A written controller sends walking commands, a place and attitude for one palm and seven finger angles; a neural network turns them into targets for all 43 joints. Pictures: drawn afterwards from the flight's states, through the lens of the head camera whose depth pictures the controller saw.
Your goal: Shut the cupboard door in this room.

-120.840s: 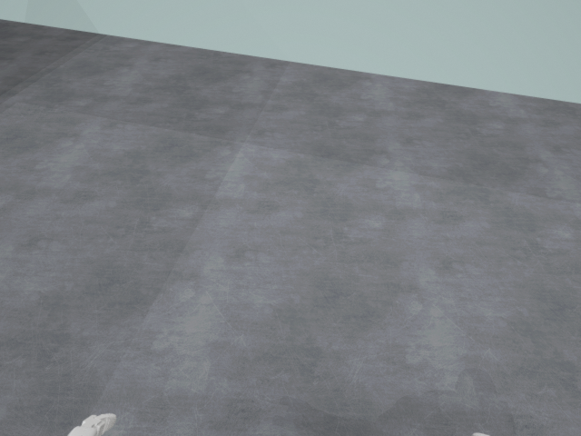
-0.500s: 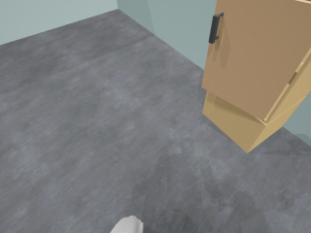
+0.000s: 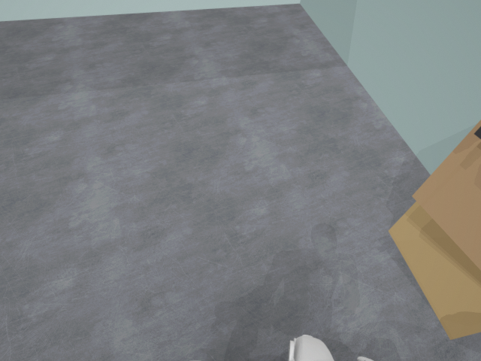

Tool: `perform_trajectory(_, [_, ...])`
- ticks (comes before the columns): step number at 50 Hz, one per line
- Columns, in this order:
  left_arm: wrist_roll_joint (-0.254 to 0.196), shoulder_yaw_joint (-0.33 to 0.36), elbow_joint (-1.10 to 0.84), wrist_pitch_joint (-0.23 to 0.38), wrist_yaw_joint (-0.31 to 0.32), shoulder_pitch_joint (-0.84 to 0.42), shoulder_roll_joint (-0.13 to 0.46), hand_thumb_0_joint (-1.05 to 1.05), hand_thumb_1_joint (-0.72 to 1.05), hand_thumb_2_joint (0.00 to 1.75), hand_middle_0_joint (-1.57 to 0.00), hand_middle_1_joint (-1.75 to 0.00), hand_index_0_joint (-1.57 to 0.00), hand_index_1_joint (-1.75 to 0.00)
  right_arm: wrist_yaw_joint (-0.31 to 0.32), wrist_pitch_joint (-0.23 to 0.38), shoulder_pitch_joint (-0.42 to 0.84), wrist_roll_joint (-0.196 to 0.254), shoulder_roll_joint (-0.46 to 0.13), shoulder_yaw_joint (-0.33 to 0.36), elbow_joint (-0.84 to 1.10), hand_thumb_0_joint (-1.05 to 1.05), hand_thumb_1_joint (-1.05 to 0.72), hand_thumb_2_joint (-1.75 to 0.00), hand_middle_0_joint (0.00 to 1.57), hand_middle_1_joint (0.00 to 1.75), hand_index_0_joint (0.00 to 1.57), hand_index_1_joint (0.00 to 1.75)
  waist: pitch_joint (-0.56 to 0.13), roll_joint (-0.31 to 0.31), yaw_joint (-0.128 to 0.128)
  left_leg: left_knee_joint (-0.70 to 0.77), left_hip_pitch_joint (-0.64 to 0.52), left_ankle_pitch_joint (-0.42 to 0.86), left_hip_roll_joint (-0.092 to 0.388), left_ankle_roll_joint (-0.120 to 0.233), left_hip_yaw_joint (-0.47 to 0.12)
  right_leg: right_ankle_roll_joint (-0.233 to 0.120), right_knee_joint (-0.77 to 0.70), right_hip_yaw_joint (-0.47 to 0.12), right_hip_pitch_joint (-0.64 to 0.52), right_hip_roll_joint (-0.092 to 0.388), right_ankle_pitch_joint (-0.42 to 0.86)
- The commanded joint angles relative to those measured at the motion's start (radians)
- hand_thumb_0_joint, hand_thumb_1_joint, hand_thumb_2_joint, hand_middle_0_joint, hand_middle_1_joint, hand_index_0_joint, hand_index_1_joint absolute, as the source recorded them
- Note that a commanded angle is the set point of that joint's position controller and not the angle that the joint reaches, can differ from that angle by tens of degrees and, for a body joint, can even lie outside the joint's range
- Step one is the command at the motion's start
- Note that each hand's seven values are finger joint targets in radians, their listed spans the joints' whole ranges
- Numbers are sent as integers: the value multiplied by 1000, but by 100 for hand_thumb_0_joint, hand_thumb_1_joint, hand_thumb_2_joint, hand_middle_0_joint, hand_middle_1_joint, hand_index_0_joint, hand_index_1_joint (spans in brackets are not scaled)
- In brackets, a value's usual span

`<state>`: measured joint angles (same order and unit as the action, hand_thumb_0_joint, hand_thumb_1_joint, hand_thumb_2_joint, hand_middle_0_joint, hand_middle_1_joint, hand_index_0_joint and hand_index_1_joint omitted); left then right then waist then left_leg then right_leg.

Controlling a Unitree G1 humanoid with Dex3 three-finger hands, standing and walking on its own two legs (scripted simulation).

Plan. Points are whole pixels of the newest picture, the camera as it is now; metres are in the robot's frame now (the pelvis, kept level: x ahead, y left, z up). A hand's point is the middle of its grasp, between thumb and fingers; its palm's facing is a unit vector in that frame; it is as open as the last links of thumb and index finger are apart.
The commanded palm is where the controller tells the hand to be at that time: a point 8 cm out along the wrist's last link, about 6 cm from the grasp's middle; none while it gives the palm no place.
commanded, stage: walk to a spot facing it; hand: left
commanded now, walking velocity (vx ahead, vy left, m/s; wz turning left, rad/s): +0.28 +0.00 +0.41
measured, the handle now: out of the picture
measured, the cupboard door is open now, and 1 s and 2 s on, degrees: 11 11 11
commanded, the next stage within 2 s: turn to face it in 0.12 s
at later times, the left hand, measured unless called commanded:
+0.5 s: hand (187, 294) +0.25 +0.13 -0.15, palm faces +0.11 -0.97 -0.22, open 7.2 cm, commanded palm none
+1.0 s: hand (188, 241) +0.37 +0.15 -0.15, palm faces -0.19 -0.95 -0.25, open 7.4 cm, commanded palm none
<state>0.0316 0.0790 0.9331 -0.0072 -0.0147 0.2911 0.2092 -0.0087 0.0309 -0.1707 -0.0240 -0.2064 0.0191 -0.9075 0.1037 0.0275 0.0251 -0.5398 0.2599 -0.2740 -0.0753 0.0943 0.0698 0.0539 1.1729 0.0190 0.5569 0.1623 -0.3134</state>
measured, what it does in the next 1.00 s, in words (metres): walks ahead, turning right: right foot, then left foot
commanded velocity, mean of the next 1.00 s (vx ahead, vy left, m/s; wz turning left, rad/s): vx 0.04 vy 0.00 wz -0.38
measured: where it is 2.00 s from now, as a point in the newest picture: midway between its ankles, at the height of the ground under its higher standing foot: (249, 343)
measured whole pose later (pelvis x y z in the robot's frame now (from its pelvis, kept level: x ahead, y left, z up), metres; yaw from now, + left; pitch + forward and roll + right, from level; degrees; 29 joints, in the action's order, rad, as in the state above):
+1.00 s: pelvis +0.24 -0.04 +0.00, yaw -16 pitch -1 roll -1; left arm 0.02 0.10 0.90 -0.07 -0.03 0.20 0.23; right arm 0.02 -0.02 -0.19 -0.03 -0.21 0.05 -0.92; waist 0.08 -0.02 0.00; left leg -0.57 0.20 -0.33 0.14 -0.02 0.24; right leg 0.03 0.75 0.07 0.36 0.04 -0.37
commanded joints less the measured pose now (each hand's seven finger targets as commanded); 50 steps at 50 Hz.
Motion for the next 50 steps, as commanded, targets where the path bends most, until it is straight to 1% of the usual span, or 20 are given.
perform_trajectory(1, [3, 13, -88, 14, -3, -10, 68, 0, 90, 90, -20, -30, -20, -30, 18, 28, -81, 7, -155, 52, 19, 0, -90, -90, 20, 30, 20, 30, -30, -112, -30, 331, -13, 87, 266, 121, -275, 24, -132, -7, 56, -1, 111])
perform_trajectory(9, [-8, 10, -171, 32, -5, -209, 80, 0, 90, 90, -20, -30, -20, -30, 23, 23, -164, 0, -152, 67, -23, 0, -90, -90, 20, 30, 20, 30, -26, -136, -58, 221, -119, 367, 256, 93, -284, 14, -493, 28, -37, -86, 152])
perform_trajectory(11, [-10, 9, -154, 41, -1, -136, 80, 0, 90, 90, -20, -30, -20, -30, 29, 17, -158, 2, -149, 67, -26, 0, -90, -90, 20, 30, 20, 30, -72, -132, -24, 121, -114, 456, 237, 60, -268, -6, -601, 48, -199, -123, 174])
perform_trajectory(12, [-8, 11, -120, 52, 4, -34, 92, 0, 90, 90, -20, -30, -20, -30, 30, 18, -165, 8, -133, 62, -33, 0, -90, -90, 20, 30, 20, 30, -129, -82, 21, 1, -77, 481, 208, 27, -236, -23, -691, 44, -380, -126, 249])
perform_trajectory(13, [-1, 24, -76, 65, 16, 102, 149, 0, 90, 90, -20, -30, -20, -30, 24, 25, -187, 17, -103, 58, -39, 0, -90, -90, 20, 30, 20, 30, -226, 41, 68, -190, 57, 357, 145, -13, -167, -68, -696, -75, -632, -12, 411])
perform_trajectory(14, [8, 40, -40, 70, 27, 205, 228, 0, 90, 90, -20, -30, -20, -30, 23, 28, -262, 23, -42, 51, -36, 0, -90, -90, 20, 30, 20, 30, -348, 270, 77, -485, 231, -219, -18, -70, -60, -184, -741, -386, -832, 265, 668])
perform_trajectory(15, [-8, 26, -36, 65, 31, 192, 221, 0, 90, 90, -20, -30, -20, -30, 36, 16, -290, 21, -61, 46, -41, 0, -90, -90, 20, 30, 20, 30, -362, 234, 56, -629, 219, -380, 23, -70, -122, -268, -781, -447, -757, 321, 678])
perform_trajectory(16, [-7, 15, -40, 63, 36, 117, 161, 0, 90, 90, -20, -30, -20, -30, 40, 14, -261, 15, -47, 45, -54, 0, -90, -90, 20, 30, 20, 30, -270, 215, 39, -674, 276, -325, 60, -74, -133, -280, -800, -408, -703, 268, 703])
perform_trajectory(20, [-10, -8, -45, 55, 48, -21, 88, 0, 90, 90, -20, -30, -20, -30, 29, -11, -173, 9, -5, 22, -59, 0, -90, -90, 20, 30, 20, 30, -142, 57, -28, -490, 186, -187, 131, -109, -75, -239, -800, -155, -435, 126, 842])
perform_trajectory(21, [-8, -8, -42, 55, 45, -29, 91, 0, 90, 90, -20, -30, -20, -30, 26, -22, -178, 7, 11, 20, -60, 0, -90, -90, 20, 30, 20, 30, -139, 81, -39, -420, 147, -173, 124, -118, -48, -226, -803, -130, -396, 100, 855])
perform_trajectory(27, [-7, 22, -24, 27, 39, -17, 121, 0, 90, 90, -20, -30, -20, -30, 34, -42, -103, 11, -5, 27, -20, 0, -90, -90, 20, 30, 20, 30, -179, 96, -31, -221, 94, -91, 98, -142, -28, -237, -801, -227, -389, 60, 631])
perform_trajectory(30, [-15, 31, -38, 5, 35, -69, 127, 0, 90, 90, -20, -30, -20, -30, 41, -32, -135, 16, -35, 34, -18, 0, -90, -90, 20, 30, 20, 30, -167, 94, -73, 12, -121, 53, 95, -140, -33, -177, -761, -243, -218, 15, 351])
perform_trajectory(31, [-19, 24, -47, -1, 31, -81, 101, 0, 90, 90, -20, -30, -20, -30, 46, -23, -163, 13, -74, 40, -26, 0, -90, -90, 20, 30, 20, 30, -169, 22, -87, 109, -226, 85, 149, -129, -59, -134, -710, -207, -133, -47, 209])
perform_trajectory(32, [-27, 17, -56, -8, 26, -54, 50, 0, 90, 90, -20, -30, -20, -30, 50, -14, -168, 1, -158, 55, -17, 0, -90, -90, 20, 30, 20, 30, -171, -204, -84, 201, -278, 141, 353, -57, -282, -76, -560, -110, -14, -178, -51])
perform_trajectory(33, [-28, 14, -67, -10, 21, -62, 55, 0, 90, 90, -20, -30, -20, -30, 54, -21, -170, -3, -206, 66, 2, 0, -90, -90, 20, 30, 20, 30, -153, -312, -94, 263, -214, 204, 517, 44, -415, -41, -332, -23, -7, -206, -295])
perform_trajectory(34, [-22, 23, -74, -17, 16, -65, 72, 0, 90, 90, -20, -30, -20, -30, 58, -29, -131, -9, -201, 62, 16, 0, -90, -90, 20, 30, 20, 30, -113, -206, -79, 272, -122, 178, 539, 101, -384, -39, -197, -60, -28, -166, -289])
perform_trajectory(36, [-5, 38, -49, -35, 2, -45, 87, 0, 90, 90, -20, -30, -20, -30, 62, -25, -39, -9, -158, 49, 45, 0, -90, -90, 20, 30, 20, 30, -68, -202, -32, 273, -80, 234, 463, 74, -278, -23, -53, -49, 5, -146, -196])
perform_trajectory(39, [-11, 37, -46, -46, -10, -29, 73, 0, 90, 90, -20, -30, -20, -30, 61, -27, -9, -6, -133, 43, 57, 0, -90, -90, 20, 30, 20, 30, -67, -181, -15, 236, -93, 322, 402, 43, -111, -3, -52, -16, -9, -125, -123])
perform_trajectory(47, [-9, 24, -105, -38, -17, -94, 52, 0, 90, 90, -20, -30, -20, -30, 46, -35, -54, -8, -177, 77, 37, 0, -90, -90, 20, 30, 20, 30, -103, -231, -49, 131, -156, 391, 436, 34, 8, -16, -411, 75, -144, -135, -88])
perform_trajectory(50, [-7, 33, -94, -27, -16, -17, 88, 0, 90, 90, -20, -30, -20, -30, 37, -41, -24, -1, -192, 84, 50, 0, -90, -90, 20, 30, 20, 30, -124, -179, 3, -26, -56, 311, 399, -39, 76, -43, -635, 91, -338, -152, 117])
